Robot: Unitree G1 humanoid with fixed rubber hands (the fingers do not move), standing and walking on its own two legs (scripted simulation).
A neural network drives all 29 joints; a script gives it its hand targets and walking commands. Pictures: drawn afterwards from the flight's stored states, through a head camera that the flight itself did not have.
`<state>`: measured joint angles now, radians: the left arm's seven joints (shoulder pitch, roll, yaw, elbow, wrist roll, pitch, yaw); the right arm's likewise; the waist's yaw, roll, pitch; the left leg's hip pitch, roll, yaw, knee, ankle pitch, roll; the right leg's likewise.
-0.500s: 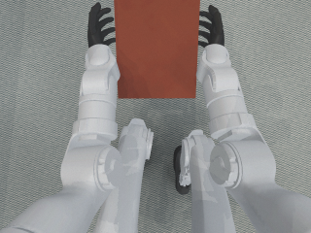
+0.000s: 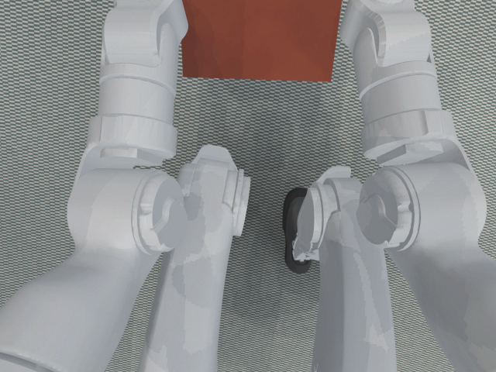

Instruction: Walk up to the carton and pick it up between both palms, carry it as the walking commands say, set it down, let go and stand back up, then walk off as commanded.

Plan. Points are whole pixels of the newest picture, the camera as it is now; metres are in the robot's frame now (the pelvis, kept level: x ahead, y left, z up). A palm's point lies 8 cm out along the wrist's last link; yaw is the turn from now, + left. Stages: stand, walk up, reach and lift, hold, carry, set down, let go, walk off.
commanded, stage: set down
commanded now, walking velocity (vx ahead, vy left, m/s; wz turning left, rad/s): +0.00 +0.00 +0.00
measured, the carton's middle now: out of the picture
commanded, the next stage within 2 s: none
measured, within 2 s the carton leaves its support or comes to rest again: rests again in 1.00 s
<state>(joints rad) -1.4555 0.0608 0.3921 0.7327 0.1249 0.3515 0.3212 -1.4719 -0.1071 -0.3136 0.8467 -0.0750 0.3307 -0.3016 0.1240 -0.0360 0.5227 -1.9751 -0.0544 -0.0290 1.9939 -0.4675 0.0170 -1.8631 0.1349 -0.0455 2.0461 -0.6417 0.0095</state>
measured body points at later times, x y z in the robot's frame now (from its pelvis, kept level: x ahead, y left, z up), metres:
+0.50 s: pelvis +0.02 +0.00 -0.04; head +0.39 +0.06 +0.19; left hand +0.57 +0.22 -0.21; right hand +0.60 -0.03 -0.22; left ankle +0.15 +0.10 -0.40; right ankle +0.11 -0.11 -0.40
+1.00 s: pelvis +0.03 +0.00 -0.06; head +0.40 +0.04 +0.17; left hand +0.58 +0.23 -0.23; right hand +0.61 -0.03 -0.23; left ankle +0.15 +0.10 -0.40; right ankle +0.11 -0.11 -0.40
